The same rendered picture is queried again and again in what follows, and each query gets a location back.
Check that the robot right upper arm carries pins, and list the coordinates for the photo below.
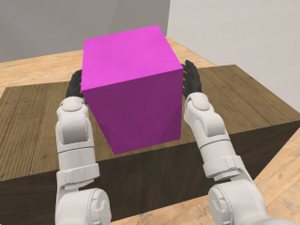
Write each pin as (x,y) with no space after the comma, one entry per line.
(238,202)

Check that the robot right forearm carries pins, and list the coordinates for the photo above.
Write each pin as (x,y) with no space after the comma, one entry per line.
(214,143)

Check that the carton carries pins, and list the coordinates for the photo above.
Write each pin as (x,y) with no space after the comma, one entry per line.
(132,82)

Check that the robot left hand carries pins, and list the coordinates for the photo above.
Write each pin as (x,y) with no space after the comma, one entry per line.
(74,86)

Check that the robot right hand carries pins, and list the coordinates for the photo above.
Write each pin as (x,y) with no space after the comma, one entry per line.
(192,81)

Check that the pedestal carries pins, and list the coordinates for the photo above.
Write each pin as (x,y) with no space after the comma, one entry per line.
(258,122)

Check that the robot left upper arm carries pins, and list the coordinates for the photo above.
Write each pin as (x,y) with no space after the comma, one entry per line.
(84,207)

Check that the robot left forearm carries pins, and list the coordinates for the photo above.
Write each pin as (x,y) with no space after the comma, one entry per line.
(75,148)

